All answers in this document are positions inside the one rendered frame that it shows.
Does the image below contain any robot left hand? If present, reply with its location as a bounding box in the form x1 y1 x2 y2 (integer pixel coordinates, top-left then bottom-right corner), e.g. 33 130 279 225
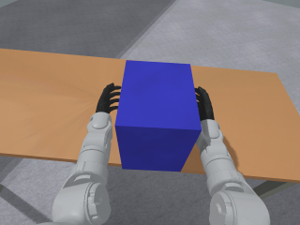
96 82 122 113

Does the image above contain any robot right hand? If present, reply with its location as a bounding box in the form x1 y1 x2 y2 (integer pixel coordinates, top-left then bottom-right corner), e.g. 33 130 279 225
194 86 215 121

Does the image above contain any carton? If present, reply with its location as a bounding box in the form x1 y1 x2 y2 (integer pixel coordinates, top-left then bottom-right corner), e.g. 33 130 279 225
114 60 202 172

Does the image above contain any robot right forearm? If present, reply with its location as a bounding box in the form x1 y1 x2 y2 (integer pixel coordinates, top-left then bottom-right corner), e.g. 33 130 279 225
196 119 271 225

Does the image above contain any robot right upper arm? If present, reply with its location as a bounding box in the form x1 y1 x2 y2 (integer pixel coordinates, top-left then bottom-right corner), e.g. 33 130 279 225
209 189 270 225

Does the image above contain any robot left upper arm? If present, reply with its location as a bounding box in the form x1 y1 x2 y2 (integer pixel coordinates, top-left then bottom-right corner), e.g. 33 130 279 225
36 181 112 225

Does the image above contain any robot left forearm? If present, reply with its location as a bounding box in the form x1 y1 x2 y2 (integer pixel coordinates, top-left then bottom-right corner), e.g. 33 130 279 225
52 112 113 219

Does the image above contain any table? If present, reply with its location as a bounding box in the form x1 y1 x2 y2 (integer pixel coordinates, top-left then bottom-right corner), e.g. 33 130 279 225
0 48 300 200

